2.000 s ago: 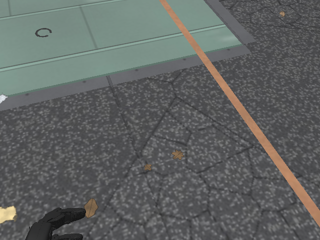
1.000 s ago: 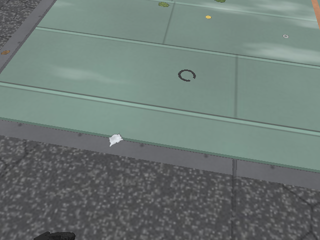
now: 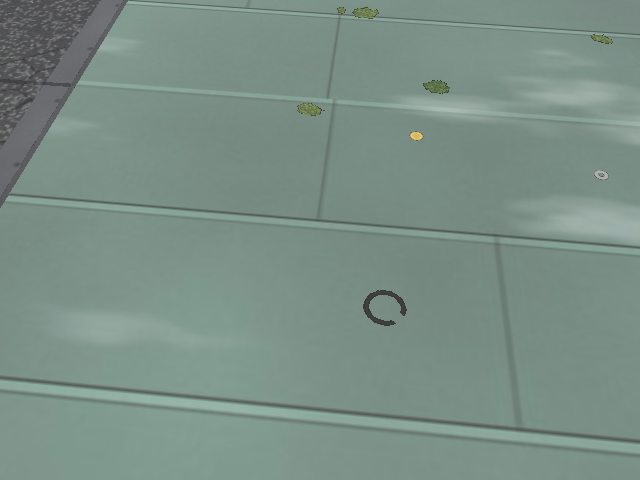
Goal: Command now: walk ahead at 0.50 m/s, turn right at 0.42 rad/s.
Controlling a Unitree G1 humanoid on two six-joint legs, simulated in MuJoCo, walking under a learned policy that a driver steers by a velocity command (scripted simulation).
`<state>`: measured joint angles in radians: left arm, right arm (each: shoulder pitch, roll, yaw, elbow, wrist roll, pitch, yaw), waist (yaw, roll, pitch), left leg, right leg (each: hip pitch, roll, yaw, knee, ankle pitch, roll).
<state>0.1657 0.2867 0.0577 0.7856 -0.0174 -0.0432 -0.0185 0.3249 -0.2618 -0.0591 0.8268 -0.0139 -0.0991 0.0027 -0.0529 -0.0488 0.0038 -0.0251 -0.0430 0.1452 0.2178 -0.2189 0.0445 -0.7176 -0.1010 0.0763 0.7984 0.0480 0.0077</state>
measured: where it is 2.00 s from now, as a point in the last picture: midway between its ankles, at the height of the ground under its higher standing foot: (398, 416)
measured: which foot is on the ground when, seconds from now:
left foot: down 0.00-0.18, up 0.20-0.64, down 0.66-1.00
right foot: up 0.00-0.18, down 0.20-0.68, up 0.70-1.00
